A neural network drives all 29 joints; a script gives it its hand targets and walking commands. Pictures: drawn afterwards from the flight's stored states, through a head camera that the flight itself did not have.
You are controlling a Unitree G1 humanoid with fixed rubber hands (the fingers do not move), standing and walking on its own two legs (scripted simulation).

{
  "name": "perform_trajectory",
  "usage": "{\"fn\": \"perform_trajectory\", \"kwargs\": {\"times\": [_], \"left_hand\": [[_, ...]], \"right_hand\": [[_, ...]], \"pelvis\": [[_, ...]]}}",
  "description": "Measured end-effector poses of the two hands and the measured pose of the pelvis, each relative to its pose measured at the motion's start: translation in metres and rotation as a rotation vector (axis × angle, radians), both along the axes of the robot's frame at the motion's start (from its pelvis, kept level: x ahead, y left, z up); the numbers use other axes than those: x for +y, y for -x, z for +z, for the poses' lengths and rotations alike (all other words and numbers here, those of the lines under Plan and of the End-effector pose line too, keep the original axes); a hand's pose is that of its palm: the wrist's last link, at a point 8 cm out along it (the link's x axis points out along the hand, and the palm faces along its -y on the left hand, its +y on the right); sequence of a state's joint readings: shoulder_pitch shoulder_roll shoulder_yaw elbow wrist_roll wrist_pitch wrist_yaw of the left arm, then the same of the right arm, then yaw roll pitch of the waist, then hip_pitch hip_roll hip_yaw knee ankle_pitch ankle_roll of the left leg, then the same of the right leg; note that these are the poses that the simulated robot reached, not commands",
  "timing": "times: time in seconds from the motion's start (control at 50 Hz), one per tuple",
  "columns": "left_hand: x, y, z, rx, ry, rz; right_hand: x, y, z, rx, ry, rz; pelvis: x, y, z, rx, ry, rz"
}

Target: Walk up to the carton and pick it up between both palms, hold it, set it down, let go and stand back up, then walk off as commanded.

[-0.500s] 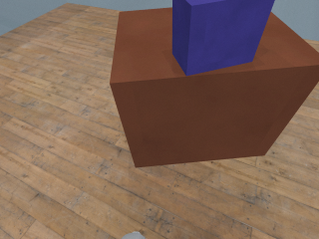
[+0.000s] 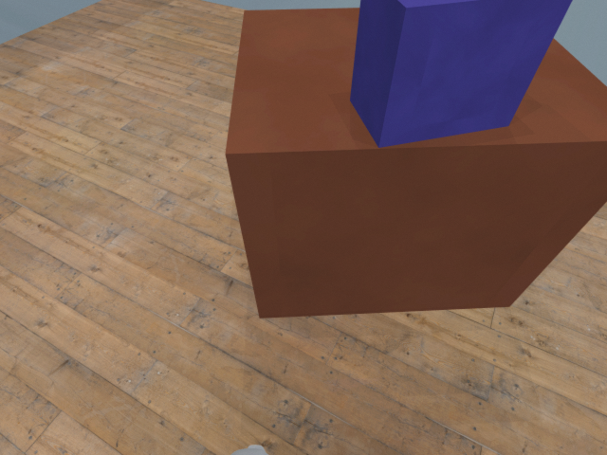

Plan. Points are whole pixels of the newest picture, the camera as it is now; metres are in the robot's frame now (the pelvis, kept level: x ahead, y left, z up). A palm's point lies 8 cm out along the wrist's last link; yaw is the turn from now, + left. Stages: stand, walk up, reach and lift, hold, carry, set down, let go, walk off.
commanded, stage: walk up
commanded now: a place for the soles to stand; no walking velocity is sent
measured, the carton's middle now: (442, 55) +0.80 -0.26 +0.13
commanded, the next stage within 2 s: none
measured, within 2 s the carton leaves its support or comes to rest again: neither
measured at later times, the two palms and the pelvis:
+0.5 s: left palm out of the picture +0.08 +0.31 -0.10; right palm out of the picture +0.09 -0.30 -0.09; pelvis +0.00 +0.00 +0.00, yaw +1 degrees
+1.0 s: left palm (143, 449) +0.17 +0.24 -0.12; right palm out of the picture +0.11 -0.39 -0.06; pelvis +0.06 -0.07 +0.00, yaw +2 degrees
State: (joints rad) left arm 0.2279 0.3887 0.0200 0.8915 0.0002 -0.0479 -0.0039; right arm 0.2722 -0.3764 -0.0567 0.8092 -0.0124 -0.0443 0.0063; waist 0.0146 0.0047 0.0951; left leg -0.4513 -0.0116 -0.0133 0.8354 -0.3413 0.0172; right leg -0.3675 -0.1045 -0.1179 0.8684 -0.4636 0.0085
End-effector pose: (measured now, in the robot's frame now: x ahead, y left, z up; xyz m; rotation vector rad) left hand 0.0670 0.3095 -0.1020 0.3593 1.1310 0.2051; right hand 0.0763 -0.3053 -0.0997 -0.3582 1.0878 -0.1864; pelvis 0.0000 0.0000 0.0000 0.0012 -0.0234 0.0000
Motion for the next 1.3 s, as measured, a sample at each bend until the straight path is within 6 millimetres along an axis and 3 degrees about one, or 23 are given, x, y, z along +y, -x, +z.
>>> {"fn": "perform_trajectory", "kwargs": {"times": [0.14, 0.3, 0.48, 0.64, 0.72, 0.84, 0.94, 1.02, 1.08, 1.12, 1.22, 1.3], "left_hand": [[0.001, -0.017, 0.003, -0.046, -0.002, 0.001], [0.008, -0.005, -0.001, -0.007, 0.005, 0.011], [0.005, -0.019, 0.0, -0.044, 0.011, 0.018], [0.004, 0.006, -0.014, 0.047, 0.081, 0.027], [0.001, -0.006, -0.019, 0.067, 0.107, 0.037], [-0.02, -0.051, -0.019, -0.029, 0.137, 0.015], [-0.05, -0.088, -0.018, -0.09, 0.158, -0.008], [-0.081, -0.108, -0.016, -0.097, 0.145, -0.023], [-0.099, -0.107, -0.022, -0.09, 0.102, -0.027], [-0.109, -0.097, -0.018, -0.046, 0.088, -0.019], [-0.116, -0.078, 0.005, 0.046, 0.03, 0.006], [-0.117, -0.075, 0.018, 0.093, 0.0, 0.018]], "right_hand": [[0.001, -0.004, 0.002, -0.013, 0.002, 0.015], [0.009, -0.011, 0.001, -0.007, 0.003, 0.016], [0.006, -0.016, 0.007, -0.016, 0.013, 0.037], [0.008, -0.029, 0.017, -0.052, 0.037, 0.039], [0.001, -0.019, 0.027, -0.025, 0.081, 0.038], [-0.029, -0.01, 0.045, 0.02, 0.15, 0.023], [-0.061, -0.021, 0.048, 0.009, 0.165, 0.019], [-0.094, -0.035, 0.037, 0.011, 0.15, 0.016], [-0.117, -0.052, 0.017, 0.001, 0.134, 0.007], [-0.124, -0.067, 0.013, -0.018, 0.11, -0.008], [-0.132, -0.094, 0.011, -0.039, 0.055, -0.018], [-0.134, -0.108, 0.009, -0.026, 0.03, -0.025]], "pelvis": [[0.0, 0.002, 0.001, -0.003, 0.004, 0.01], [0.007, -0.003, 0.0, 0.0, 0.011, 0.012], [0.004, -0.001, 0.002, -0.001, 0.012, 0.026], [0.01, -0.013, 0.002, -0.002, 0.013, 0.026], [0.008, -0.023, 0.004, -0.002, 0.017, 0.034], [-0.013, -0.035, 0.007, -0.008, 0.013, 0.047], [-0.043, -0.048, 0.005, -0.021, -0.008, 0.043], [-0.075, -0.062, 0.0, -0.007, -0.032, 0.032], [-0.098, -0.072, -0.013, -0.021, -0.037, 0.02], [-0.108, -0.08, -0.01, -0.025, -0.032, 0.009], [-0.122, -0.099, 0.003, -0.018, -0.037, 0.0], [-0.127, -0.116, 0.01, -0.014, -0.036, -0.005]]}}
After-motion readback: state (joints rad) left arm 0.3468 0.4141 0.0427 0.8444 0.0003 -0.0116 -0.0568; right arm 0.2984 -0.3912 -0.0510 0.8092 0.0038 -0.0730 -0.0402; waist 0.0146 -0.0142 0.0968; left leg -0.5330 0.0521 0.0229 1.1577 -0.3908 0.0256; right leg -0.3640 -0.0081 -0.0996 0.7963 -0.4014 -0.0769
